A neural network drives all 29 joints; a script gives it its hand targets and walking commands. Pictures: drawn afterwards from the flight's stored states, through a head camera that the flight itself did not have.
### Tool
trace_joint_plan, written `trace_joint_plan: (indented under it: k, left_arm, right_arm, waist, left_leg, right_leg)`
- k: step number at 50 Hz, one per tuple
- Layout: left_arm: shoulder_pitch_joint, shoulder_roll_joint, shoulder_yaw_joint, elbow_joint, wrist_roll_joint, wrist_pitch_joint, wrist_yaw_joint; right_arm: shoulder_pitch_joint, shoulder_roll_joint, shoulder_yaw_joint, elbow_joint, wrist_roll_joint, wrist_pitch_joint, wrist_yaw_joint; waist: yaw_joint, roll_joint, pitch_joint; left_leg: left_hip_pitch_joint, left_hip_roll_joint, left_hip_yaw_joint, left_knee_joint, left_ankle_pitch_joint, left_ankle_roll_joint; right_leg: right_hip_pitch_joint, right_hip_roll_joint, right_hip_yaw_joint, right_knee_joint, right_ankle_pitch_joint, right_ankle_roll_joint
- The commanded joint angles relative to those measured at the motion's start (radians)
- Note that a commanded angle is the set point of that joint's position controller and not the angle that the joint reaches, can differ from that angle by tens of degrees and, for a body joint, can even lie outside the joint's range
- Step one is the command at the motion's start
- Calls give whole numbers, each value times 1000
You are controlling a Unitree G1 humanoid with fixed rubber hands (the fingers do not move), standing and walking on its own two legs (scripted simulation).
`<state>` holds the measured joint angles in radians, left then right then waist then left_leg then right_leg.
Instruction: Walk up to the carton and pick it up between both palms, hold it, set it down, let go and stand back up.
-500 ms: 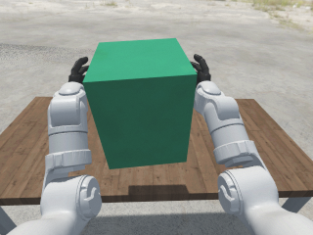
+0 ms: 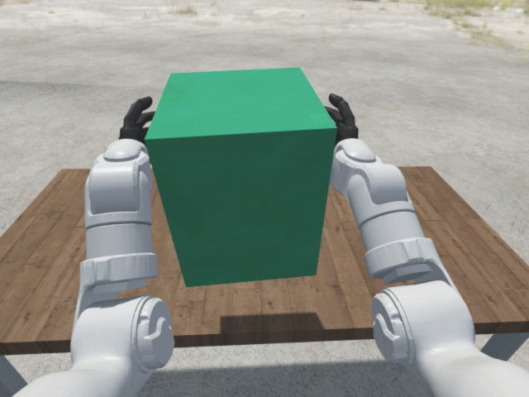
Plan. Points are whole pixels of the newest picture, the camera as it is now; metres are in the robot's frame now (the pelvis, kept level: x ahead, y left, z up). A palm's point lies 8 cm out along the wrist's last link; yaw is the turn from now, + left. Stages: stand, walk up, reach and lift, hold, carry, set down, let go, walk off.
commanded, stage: hold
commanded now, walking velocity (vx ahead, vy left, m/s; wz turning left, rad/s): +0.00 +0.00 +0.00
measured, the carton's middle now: (243, 175) +0.38 +0.00 +0.22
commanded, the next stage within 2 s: none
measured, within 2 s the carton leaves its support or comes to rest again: neither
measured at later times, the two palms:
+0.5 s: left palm (133, 150) +0.36 +0.15 +0.27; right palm (341, 148) +0.36 -0.14 +0.27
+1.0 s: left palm (132, 151) +0.36 +0.15 +0.27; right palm (340, 143) +0.36 -0.14 +0.28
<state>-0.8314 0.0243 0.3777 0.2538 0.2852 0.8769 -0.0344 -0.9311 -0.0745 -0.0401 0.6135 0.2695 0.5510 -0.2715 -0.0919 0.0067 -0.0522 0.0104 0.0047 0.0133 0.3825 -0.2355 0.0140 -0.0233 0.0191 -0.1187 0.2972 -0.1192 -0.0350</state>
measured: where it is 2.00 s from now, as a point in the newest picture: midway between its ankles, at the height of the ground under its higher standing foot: outside the picture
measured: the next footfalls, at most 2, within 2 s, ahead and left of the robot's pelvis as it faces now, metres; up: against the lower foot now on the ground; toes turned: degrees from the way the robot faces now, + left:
none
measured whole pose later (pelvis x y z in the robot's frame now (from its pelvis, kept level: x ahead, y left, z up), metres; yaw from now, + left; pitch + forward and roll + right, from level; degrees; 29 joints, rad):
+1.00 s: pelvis +0.00 +0.00 +0.00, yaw +0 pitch -8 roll -1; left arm -0.84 0.03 0.37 0.27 0.28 0.88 -0.02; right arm -0.97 -0.07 -0.06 0.66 0.26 0.55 -0.26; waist -0.09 -0.01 -0.06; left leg -0.01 0.00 0.01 0.39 -0.23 0.01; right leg -0.04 0.02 -0.12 0.30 -0.12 -0.04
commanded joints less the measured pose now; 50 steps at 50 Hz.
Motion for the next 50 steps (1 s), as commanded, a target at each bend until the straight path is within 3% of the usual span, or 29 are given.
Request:
trace_joint_plan:
  k: [1,10,31,50]
  left_arm:
    - [-808,-522,-443,-137,-172,-71,-142]
    - [-824,-535,-466,-154,-173,-68,-140]
    - [-820,-523,-429,-104,-173,-77,-127]
    - [-851,-530,-449,-115,-185,-83,-132]
  right_arm:
    - [-828,666,315,-299,143,-36,127]
    - [-814,653,293,-265,134,-33,134]
    - [-853,663,303,-259,130,-45,142]
    - [-852,668,284,-244,133,-37,135]
  waist:
    - [-4,25,-348]
    - [-17,63,-340]
    - [11,6,-355]
    - [-9,46,-370]
  left_leg:
    - [-163,-45,-13,-86,227,-40]
    - [-170,-38,-17,-93,215,-55]
    - [-179,-39,-15,-94,201,-32]
    - [-192,-43,-20,-91,189,-44]
  right_leg:
    - [288,36,74,16,203,72]
    - [280,36,71,21,173,64]
    - [284,39,75,14,165,67]
    - [287,31,79,23,173,70]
